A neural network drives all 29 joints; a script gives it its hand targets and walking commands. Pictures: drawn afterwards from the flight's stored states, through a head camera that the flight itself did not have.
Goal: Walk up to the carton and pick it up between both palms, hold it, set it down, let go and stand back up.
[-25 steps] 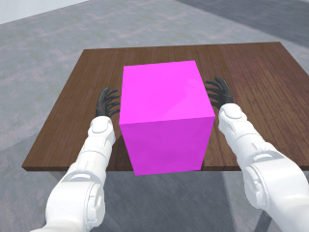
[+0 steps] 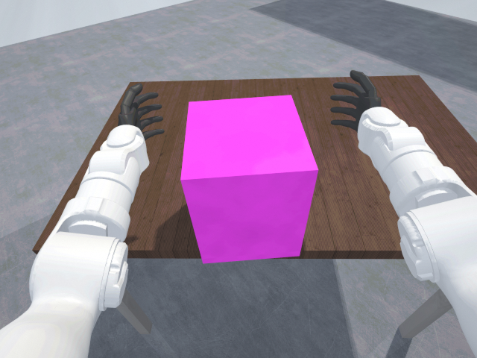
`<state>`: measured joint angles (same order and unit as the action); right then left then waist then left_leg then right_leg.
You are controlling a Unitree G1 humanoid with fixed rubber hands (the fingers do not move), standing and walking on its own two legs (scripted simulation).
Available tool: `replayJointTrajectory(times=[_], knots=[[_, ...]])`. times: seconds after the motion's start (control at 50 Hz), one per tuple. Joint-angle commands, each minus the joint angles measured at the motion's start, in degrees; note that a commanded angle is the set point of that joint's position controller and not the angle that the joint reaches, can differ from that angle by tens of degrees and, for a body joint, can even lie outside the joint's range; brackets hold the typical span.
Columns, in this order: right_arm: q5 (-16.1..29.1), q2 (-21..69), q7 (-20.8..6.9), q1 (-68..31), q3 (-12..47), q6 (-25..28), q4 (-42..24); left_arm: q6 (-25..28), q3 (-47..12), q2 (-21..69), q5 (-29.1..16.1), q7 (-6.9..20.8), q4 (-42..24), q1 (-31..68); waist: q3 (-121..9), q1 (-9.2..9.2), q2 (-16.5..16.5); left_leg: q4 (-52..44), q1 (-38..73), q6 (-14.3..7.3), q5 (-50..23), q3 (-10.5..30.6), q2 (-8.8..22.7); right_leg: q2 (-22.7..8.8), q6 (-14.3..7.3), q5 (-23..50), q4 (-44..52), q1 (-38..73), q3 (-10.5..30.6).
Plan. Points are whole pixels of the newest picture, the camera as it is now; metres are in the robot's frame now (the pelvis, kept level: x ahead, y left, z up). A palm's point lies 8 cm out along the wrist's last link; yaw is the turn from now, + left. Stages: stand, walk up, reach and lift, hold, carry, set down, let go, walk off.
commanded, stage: set down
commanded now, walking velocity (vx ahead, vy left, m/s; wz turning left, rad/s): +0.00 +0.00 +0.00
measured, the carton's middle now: (245, 181) +0.46 +0.02 +0.05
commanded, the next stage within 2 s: none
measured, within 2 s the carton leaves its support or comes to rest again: neither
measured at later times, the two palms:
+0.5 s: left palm (123, 129) +0.43 +0.21 +0.21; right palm (375, 114) +0.45 -0.19 +0.20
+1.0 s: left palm (123, 193) +0.36 +0.21 +0.14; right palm (371, 170) +0.39 -0.18 +0.14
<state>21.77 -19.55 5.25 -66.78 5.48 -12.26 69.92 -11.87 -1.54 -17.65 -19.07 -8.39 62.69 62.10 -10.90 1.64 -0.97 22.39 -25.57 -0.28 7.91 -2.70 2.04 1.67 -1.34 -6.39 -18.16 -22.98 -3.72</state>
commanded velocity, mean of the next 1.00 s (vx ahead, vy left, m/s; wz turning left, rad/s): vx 0.00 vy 0.00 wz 0.00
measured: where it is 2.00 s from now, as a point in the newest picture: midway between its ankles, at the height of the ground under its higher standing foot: outside the picture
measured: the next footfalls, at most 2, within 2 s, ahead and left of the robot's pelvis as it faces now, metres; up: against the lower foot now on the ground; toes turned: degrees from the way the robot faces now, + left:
none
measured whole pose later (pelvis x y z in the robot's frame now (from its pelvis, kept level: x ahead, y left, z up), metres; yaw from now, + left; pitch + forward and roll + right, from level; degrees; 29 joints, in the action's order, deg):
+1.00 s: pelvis +0.00 +0.00 +0.01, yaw +0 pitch +2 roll +0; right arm 18.4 -15.9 5.8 -35.0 -0.4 -18.0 31.5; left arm -28.2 4.8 -14.8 -10.8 -4.9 17.3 28.7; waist -3.2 0.9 0.8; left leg 17.5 -13.1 -0.5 6.8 -3.0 1.2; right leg 1.1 -1.5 -6.2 -15.2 -11.4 -3.3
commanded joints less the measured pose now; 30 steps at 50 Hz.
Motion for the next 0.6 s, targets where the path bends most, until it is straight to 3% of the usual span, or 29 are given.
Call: replayJointTrajectory(times=[0.0, 0.26, 0.44, 0.58], knots=[[-0.26, -9.08, 0.36, -32.55, -2.2, 1.31, -12.05, 1.85, 1.77, -9.22, -0.03, 0.4, -11.9, 32.83, -30.75, -0.74, 0.85, -0.03, 14.98, 0.07, -14.05, 2.68, -0.03, -1.02, 4.12, 11.53, 0.19, 13.23, 2.83], [0.36, -11.12, 1.31, -30.8, -3.76, -4.48, -19.53, -6.68, 4.95, -11.13, 2.58, 0.89, -22.38, 31.13, -31.01, -0.86, 0.45, -1.8, 19.86, 0.32, -19.05, 2.79, -0.46, -0.64, 3.13, 17.74, 1.92, 17.76, 2.55], [0.91, -10.19, 1.11, -20.47, -3.56, -4.99, -24.02, -9.05, 6.97, -9.48, 5.91, 2.78, -28.29, 20.38, -26.26, -0.81, 0.86, -3.49, 22.02, 0.15, -19.91, 2.82, -0.8, -0.74, 2.53, 20.12, 3.21, 21.37, 3.08], [-0.38, -9.38, 0.77, -12.79, -5.48, -3.51, -33.98, -9.33, 8.3, -7.92, 7.91, 3.54, -39.33, 11.96, -23.9, -0.75, 0.31, -3.9, 24.92, 0.19, -19.86, 2.46, -1.38, -0.12, 1.93, 19.78, 3.23, 21.5, 2.68]])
